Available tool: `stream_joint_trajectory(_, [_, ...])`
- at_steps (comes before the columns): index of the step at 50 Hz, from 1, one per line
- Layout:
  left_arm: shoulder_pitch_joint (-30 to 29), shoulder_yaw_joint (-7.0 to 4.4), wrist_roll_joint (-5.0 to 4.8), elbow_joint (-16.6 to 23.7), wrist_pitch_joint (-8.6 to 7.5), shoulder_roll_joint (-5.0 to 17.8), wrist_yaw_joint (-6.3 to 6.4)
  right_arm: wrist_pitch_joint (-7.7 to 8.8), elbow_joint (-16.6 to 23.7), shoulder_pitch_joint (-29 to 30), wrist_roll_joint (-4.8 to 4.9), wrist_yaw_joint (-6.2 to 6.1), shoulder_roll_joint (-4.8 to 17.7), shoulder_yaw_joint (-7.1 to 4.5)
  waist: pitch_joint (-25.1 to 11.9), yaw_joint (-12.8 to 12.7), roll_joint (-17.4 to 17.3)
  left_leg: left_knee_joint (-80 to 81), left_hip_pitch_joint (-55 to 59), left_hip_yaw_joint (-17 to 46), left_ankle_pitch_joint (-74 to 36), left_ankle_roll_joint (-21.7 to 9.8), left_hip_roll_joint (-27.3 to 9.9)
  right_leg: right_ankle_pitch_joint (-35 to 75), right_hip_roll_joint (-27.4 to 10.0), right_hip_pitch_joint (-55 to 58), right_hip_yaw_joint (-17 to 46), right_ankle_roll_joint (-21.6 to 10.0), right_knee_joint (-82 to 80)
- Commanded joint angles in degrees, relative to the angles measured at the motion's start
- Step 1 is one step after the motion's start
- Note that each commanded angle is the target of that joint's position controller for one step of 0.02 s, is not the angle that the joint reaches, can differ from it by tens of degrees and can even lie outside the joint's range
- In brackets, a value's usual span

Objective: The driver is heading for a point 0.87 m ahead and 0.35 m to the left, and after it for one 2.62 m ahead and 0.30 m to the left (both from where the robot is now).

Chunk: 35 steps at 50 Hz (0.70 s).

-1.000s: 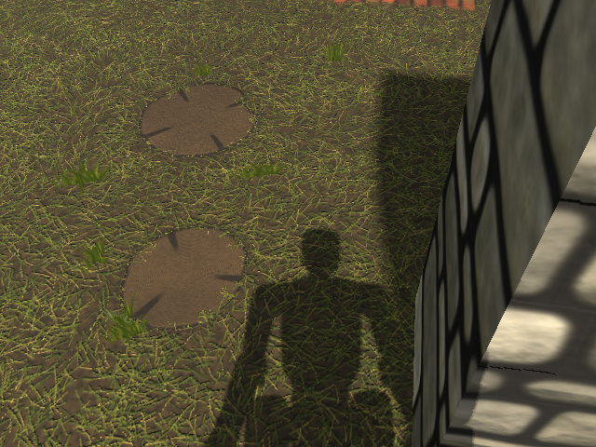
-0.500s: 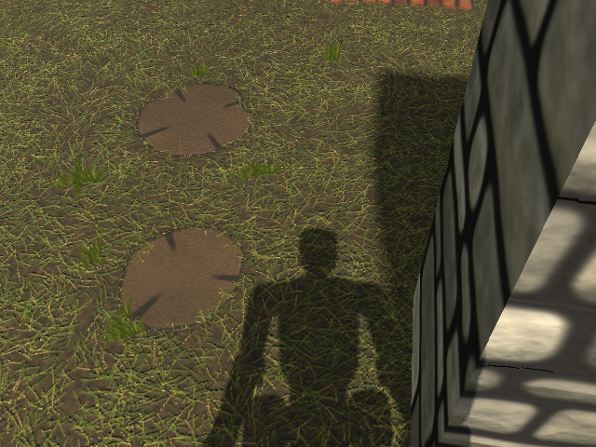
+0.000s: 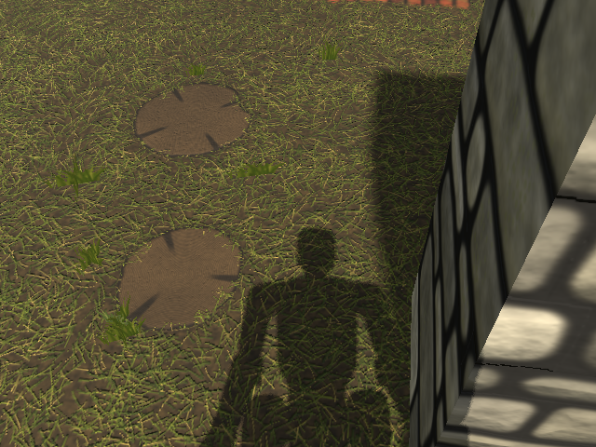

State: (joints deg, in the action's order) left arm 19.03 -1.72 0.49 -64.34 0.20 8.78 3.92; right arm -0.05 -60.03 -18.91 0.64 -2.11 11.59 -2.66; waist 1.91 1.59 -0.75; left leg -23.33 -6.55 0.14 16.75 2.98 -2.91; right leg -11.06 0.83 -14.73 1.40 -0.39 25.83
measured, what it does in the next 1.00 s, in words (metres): stands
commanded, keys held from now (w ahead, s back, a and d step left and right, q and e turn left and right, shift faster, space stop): w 1.00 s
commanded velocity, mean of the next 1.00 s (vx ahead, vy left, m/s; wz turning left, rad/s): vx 0.01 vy -0.06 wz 0.00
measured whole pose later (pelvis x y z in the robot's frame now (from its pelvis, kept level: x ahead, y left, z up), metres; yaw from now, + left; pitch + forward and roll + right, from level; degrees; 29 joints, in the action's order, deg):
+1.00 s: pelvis +0.00 +0.00 +0.00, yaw +0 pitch +0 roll +0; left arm 18.8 -1.7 0.5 -64.0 0.5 9.0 4.0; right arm 0.2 -59.4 -19.1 0.6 -1.9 11.9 -2.4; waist 2.0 1.7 -0.7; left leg -24.0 -6.7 -0.3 17.2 2.9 -2.9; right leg -11.3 0.9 -15.0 2.0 -0.2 26.4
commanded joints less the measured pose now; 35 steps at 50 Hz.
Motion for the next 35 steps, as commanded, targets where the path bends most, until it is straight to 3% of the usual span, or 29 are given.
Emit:
stream_joint_trajectory(1, [5.3, -0.78, 0.00, 0.2, -0.10, 5.1, 0.16, 0.25, 0.8, -4.8, 0.00, -0.13, 5.5, -0.93, 2.3, 0.0, 1.2, 5.5, -9.8, -0.3, -3.5, -1.6, -0.1, 8.3, -2.1, 7.3, 2.9, -0.8, -3.2])
stream_joint_trajectory(35, [5.1, -0.77, -0.02, 0.5, 0.08, 5.3, 0.23, 0.44, 1.3, -5.0, -0.02, 0.03, 5.7, -0.80, 2.3, 0.1, 1.2, 5.2, -9.9, -0.5, -3.0, -1.6, -0.1, 8.4, -1.9, 7.1, 3.1, -0.7, -2.8])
